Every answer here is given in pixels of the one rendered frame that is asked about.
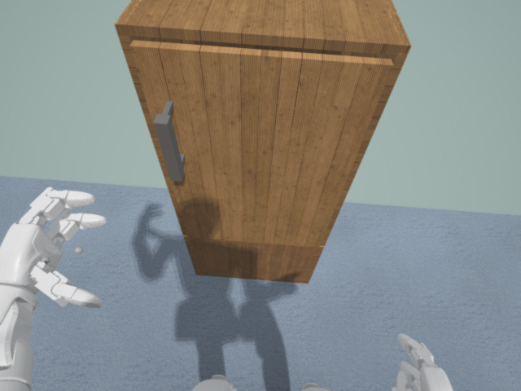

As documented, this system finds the robot shin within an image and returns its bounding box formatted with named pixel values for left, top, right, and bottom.
left=302, top=383, right=319, bottom=390
left=212, top=375, right=227, bottom=382

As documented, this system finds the right robot shin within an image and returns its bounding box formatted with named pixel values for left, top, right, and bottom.
left=302, top=383, right=319, bottom=390

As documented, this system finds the handle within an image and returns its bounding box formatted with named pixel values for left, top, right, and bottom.
left=153, top=101, right=185, bottom=182

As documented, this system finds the robot right hand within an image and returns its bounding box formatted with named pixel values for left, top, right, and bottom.
left=392, top=333, right=453, bottom=391

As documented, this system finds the left robot shin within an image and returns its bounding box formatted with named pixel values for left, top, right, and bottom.
left=212, top=375, right=227, bottom=382

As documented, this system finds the robot left hand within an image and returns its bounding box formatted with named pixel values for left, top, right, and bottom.
left=0, top=187, right=107, bottom=308

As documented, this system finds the left robot forearm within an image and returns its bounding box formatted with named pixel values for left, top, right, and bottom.
left=0, top=283, right=38, bottom=391

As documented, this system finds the cupboard door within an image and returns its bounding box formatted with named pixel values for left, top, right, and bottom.
left=129, top=40, right=393, bottom=248

